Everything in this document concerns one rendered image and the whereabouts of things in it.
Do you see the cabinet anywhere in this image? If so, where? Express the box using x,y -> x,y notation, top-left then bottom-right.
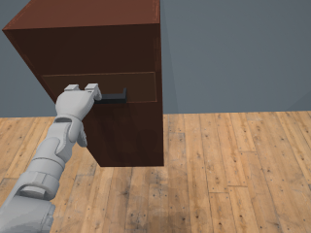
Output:
2,0 -> 164,167

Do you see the robot left hand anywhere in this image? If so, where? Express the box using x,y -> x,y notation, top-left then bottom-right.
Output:
55,83 -> 102,148

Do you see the left robot forearm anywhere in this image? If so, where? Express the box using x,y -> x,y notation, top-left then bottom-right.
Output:
0,114 -> 82,218

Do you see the handle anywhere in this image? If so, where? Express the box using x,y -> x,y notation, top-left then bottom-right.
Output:
80,87 -> 127,104

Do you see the left robot upper arm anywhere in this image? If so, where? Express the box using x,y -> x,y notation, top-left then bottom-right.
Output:
0,195 -> 56,233

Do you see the drawer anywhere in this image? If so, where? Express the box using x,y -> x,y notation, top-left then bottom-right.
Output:
42,71 -> 156,102

